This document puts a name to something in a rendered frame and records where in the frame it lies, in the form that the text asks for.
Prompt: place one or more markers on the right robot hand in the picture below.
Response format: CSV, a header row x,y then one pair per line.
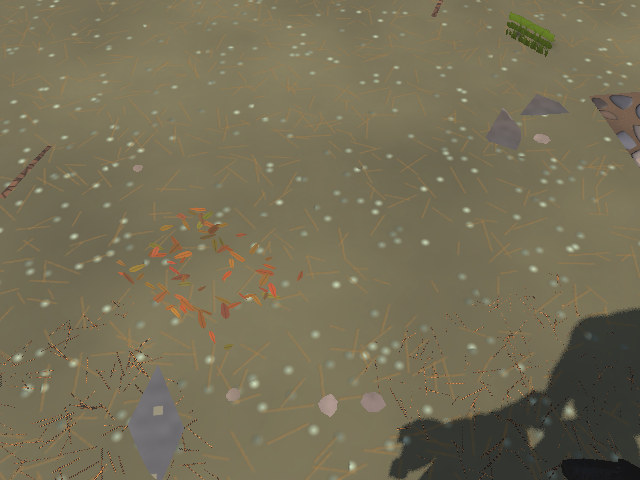
x,y
590,469

